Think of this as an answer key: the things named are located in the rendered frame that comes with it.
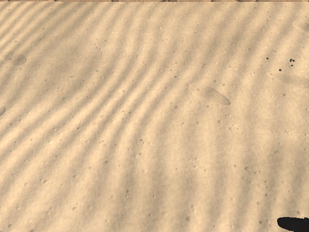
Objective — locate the right robot hand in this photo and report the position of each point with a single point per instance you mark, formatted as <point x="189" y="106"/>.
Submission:
<point x="295" y="224"/>

